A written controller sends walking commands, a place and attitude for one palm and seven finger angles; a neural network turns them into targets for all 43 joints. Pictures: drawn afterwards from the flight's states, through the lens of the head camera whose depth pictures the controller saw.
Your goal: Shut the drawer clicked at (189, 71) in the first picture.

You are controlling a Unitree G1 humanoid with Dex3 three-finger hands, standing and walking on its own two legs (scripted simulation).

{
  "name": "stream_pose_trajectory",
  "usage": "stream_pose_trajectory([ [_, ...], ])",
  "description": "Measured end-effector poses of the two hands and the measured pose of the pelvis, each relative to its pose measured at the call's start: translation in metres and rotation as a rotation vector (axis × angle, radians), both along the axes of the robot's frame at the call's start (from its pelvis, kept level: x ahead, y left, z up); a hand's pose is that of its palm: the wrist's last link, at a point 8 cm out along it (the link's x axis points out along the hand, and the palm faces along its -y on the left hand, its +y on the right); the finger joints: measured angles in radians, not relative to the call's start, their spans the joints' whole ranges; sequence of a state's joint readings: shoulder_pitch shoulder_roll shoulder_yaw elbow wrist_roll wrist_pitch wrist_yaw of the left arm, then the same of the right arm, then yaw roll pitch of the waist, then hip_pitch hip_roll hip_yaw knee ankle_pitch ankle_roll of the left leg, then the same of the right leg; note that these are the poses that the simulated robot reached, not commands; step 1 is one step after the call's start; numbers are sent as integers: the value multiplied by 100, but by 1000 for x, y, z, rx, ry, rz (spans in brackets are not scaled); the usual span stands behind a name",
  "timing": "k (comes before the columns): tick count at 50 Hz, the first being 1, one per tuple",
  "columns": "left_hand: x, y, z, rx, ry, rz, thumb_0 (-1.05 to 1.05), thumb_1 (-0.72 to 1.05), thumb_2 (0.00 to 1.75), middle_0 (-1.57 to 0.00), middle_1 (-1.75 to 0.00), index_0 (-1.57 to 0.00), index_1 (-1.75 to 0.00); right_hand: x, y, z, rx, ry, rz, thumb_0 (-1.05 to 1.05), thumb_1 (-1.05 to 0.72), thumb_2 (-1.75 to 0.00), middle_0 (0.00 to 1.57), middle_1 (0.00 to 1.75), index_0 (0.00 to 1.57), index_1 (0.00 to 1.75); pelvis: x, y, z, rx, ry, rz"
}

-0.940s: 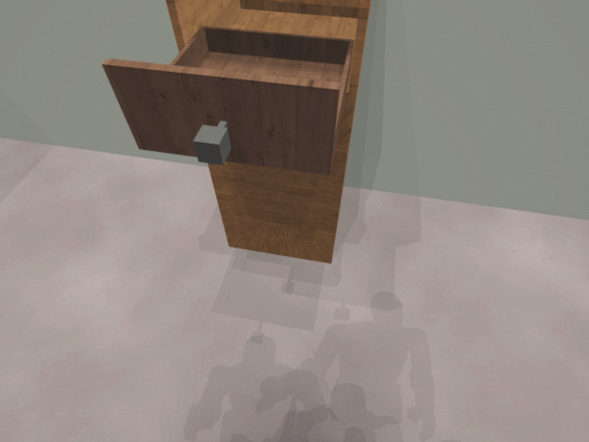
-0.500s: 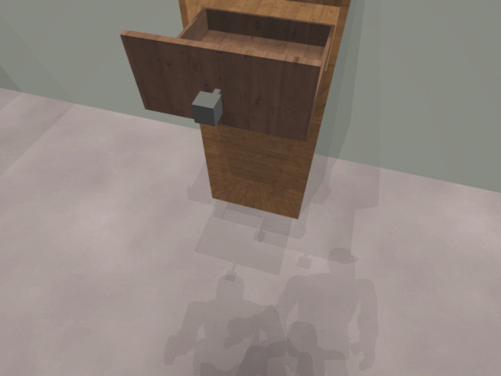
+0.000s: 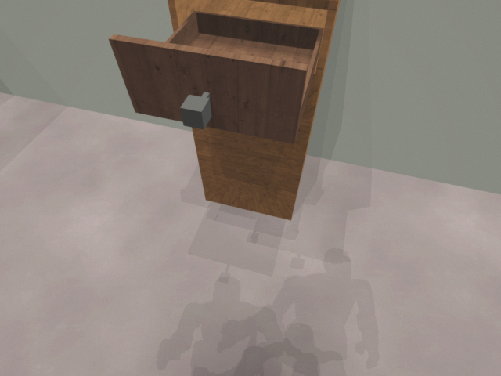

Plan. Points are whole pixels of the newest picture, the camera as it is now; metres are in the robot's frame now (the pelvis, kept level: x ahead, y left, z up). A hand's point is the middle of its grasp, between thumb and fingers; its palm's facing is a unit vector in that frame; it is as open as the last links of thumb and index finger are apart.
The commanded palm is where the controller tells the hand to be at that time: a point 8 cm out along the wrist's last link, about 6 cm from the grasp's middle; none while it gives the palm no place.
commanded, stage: look at it before walking up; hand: left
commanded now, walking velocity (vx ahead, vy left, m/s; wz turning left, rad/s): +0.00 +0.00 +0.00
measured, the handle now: (200, 106) +0.58 +0.14 +0.09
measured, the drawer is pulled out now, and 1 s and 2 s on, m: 0.30 0.30 0.30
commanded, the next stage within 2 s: turn to face it in 0.20 s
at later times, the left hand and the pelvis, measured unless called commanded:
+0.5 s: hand out of the picture +0.11 +0.23 -0.16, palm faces -0.05 -0.94 -0.34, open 7.4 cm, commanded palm none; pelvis +0.01 +0.00 +0.00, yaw -3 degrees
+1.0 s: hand out of the picture +0.07 +0.19 -0.18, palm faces -0.13 -0.96 -0.24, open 7.4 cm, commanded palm none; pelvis -0.01 +0.00 -0.01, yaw -7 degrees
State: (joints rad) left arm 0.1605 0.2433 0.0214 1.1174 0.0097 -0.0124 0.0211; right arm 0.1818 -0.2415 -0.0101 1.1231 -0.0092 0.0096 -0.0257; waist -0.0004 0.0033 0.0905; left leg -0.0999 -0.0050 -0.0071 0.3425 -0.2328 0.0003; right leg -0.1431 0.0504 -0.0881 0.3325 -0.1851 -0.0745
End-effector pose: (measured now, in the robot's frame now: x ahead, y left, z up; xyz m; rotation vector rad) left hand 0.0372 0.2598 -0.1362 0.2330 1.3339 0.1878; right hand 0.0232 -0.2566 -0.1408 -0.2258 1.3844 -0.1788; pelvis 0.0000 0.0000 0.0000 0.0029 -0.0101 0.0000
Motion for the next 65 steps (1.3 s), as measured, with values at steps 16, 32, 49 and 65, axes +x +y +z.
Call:
stream_pose_trajectory([
  [16,70,25,24,83,-157,-75,0,90,90,-20,-30,-20,-30,28,-40,13,-71,-87,10,1,-91,-90,20,30,20,30,5,-6,1,-2,-4,-14],
  [32,51,-8,-2,-12,-43,-105,0,90,90,-20,-30,-20,-30,-2,4,-2,2,-43,-73,1,-91,-90,20,30,20,30,5,1,-4,-3,7,-84],
  [49,36,-23,-14,-40,-1,-140,0,90,90,-20,-30,-20,-30,-67,23,-14,28,57,-203,1,-91,-90,21,30,20,30,-8,3,-12,-7,16,-127],
  [65,83,-10,-10,-93,-25,-164,1,91,90,-20,-30,-20,-30,-71,50,9,30,74,-220,1,-91,-90,20,30,20,30,31,14,-1,-8,20,-162],
])
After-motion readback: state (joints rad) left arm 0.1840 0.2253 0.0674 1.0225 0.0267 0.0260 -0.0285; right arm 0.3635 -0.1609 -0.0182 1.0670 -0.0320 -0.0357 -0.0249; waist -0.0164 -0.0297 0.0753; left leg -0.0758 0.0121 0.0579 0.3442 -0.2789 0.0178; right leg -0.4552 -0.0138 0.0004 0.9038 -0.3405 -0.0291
